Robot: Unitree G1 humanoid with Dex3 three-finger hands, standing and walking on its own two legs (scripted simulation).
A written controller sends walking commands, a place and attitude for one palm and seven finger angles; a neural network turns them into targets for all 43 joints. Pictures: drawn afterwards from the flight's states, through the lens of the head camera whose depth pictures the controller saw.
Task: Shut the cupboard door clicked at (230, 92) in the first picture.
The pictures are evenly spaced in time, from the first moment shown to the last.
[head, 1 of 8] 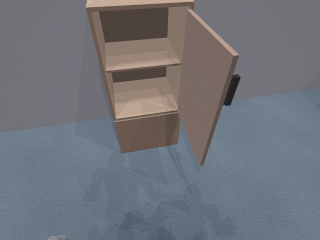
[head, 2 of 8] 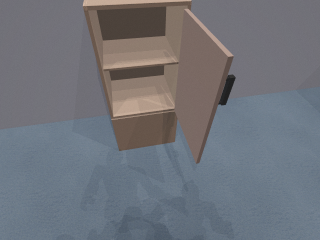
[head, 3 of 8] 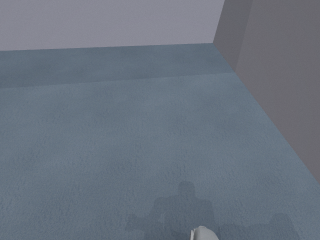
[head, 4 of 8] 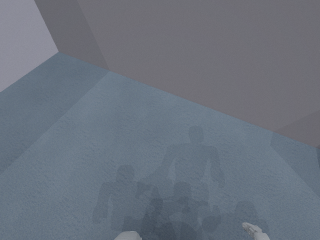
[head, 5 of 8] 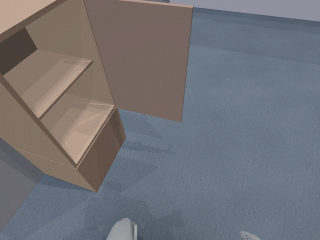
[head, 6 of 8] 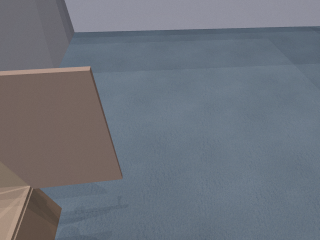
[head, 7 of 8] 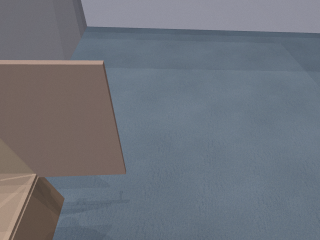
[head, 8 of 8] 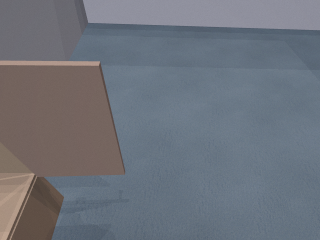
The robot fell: no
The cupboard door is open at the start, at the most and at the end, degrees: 92 92 92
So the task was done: no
